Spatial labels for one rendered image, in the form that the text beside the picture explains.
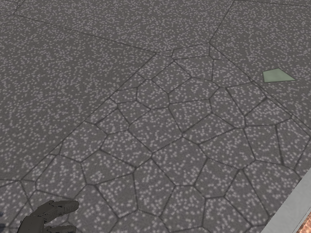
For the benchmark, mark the left robot hand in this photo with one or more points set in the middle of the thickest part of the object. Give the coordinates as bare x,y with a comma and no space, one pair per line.
35,223

